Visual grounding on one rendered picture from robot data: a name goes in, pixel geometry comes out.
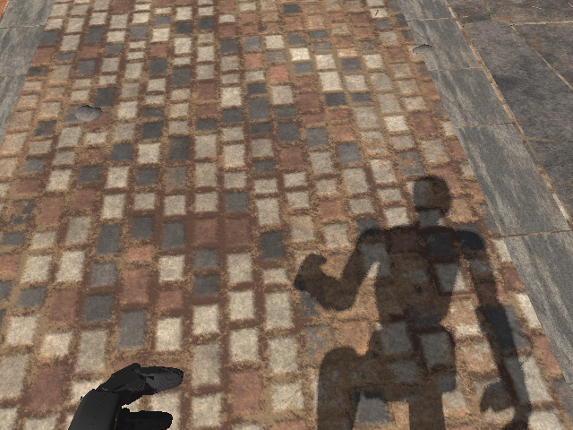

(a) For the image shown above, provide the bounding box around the left robot hand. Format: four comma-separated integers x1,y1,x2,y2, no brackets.
68,363,184,430

